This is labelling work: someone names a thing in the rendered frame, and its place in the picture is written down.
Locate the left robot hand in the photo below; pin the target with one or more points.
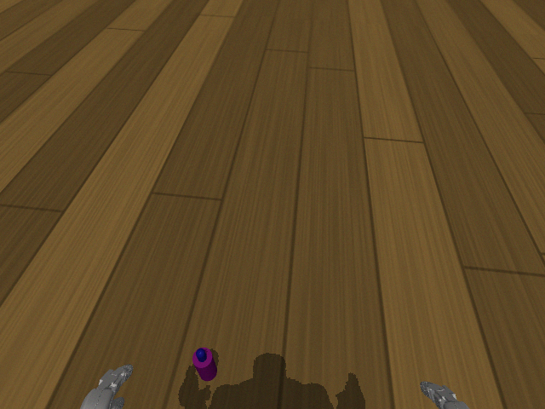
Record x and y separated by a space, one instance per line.
109 385

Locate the bottle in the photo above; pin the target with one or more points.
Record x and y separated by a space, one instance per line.
205 364

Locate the right robot hand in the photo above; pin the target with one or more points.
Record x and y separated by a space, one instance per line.
443 397

